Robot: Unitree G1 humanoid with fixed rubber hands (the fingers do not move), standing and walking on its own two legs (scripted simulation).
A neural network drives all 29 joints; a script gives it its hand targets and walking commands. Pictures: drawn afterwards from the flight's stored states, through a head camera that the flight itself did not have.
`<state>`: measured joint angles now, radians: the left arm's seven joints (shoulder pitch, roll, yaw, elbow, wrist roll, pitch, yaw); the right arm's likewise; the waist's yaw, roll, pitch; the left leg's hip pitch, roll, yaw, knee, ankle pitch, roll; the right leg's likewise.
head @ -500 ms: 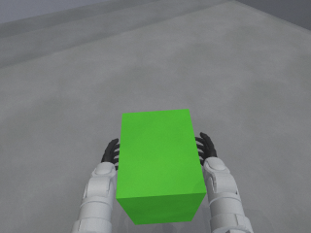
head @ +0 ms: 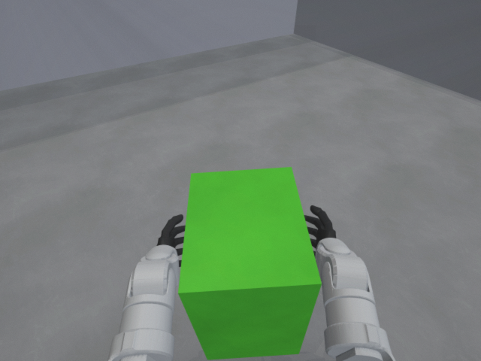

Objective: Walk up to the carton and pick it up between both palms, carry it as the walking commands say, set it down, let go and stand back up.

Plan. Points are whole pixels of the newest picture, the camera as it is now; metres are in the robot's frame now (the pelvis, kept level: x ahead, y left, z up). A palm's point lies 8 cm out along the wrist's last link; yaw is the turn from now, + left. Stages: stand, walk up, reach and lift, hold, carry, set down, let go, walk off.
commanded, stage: reach and lift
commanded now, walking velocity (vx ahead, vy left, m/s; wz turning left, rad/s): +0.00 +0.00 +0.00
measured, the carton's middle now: (247, 267) +0.31 -0.01 -0.01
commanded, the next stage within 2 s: hold in 1.12 s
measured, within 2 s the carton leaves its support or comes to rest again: neither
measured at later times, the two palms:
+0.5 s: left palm (169, 254) +0.30 +0.13 +0.04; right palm (327, 247) +0.31 -0.15 +0.05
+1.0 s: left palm (167, 258) +0.29 +0.13 +0.05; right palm (328, 249) +0.30 -0.14 +0.06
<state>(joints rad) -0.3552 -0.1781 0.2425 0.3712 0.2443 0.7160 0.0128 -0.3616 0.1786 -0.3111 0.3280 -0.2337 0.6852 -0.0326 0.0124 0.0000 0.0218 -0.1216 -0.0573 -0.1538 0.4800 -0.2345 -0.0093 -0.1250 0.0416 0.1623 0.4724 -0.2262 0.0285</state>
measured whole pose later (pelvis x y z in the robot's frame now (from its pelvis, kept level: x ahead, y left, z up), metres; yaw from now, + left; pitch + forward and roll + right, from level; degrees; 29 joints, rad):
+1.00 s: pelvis +0.00 +0.00 +0.00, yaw +0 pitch -7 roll +0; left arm -0.29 -0.16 0.18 0.28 0.24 0.79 0.00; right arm -0.31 0.16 -0.23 0.25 -0.23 0.76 -0.04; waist 0.01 0.00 0.02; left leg -0.09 -0.05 -0.15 0.43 -0.21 -0.01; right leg -0.10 0.03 0.15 0.43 -0.21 0.02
